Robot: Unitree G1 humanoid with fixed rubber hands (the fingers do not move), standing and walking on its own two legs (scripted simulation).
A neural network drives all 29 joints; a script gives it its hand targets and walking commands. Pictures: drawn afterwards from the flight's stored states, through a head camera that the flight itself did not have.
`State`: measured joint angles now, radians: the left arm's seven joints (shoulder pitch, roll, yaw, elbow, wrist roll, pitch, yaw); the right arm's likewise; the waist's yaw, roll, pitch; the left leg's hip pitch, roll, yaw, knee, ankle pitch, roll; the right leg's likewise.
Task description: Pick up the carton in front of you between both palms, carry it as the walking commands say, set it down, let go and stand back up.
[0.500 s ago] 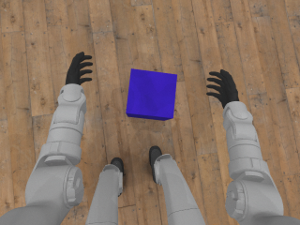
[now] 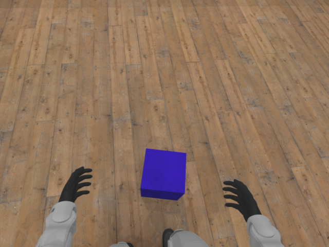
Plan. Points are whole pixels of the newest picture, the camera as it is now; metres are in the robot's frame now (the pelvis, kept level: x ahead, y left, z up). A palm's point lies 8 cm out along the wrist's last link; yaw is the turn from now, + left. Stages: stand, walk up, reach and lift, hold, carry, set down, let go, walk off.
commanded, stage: let go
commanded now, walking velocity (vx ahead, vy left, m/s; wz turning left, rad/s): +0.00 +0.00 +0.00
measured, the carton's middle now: (162, 175) +0.41 -0.08 -0.64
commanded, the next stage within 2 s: stand in 0.64 s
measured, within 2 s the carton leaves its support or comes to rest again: neither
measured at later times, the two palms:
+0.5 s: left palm (36, 234) +0.16 +0.26 -0.06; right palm (244, 213) +0.17 -0.21 -0.05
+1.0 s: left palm out of the picture +0.13 +0.29 -0.07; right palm (266, 220) +0.15 -0.28 -0.09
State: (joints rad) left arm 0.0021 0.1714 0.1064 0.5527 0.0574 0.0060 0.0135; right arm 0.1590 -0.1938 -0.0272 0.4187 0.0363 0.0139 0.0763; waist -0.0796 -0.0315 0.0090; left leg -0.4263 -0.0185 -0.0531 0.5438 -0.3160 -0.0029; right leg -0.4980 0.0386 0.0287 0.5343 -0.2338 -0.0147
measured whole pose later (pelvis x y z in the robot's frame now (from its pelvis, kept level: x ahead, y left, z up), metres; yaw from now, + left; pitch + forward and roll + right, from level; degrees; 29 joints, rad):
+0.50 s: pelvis +0.01 +0.03 +0.01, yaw -1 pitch -4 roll -1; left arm 0.23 0.21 0.03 0.46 -0.01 0.09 -0.03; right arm 0.21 -0.23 -0.04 0.39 -0.03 0.19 0.05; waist 0.00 0.02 0.09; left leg -0.07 -0.04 -0.03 0.47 -0.33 0.03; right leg -0.14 0.02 0.06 0.46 -0.25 0.01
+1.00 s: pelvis +0.02 +0.00 +0.00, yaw +1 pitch +0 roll +0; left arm 0.19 0.33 0.06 0.74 0.04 0.01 0.02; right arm 0.21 -0.35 -0.04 0.70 -0.04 0.01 -0.02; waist 0.00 0.05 0.01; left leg -0.15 -0.02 -0.07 0.51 -0.35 -0.01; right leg -0.23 0.04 0.01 0.52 -0.29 -0.03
